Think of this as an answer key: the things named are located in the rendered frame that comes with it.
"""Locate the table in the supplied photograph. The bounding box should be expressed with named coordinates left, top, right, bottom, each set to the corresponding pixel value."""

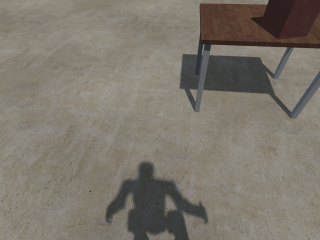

left=194, top=3, right=320, bottom=119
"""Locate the carton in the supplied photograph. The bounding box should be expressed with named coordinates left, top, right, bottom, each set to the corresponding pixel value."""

left=260, top=0, right=320, bottom=40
